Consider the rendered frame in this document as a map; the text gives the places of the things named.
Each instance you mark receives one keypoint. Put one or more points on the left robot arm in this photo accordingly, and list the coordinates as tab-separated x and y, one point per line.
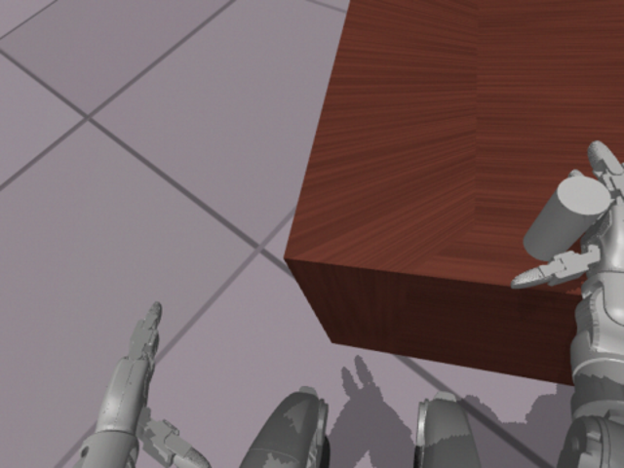
109	449

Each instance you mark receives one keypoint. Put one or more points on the can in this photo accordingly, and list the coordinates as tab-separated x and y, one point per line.
574	206

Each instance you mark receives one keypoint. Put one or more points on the right robot arm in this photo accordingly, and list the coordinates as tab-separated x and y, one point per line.
595	438

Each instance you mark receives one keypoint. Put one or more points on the left robot hand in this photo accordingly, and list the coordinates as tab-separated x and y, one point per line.
123	406

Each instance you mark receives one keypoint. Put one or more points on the right robot hand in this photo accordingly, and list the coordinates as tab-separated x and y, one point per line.
602	246

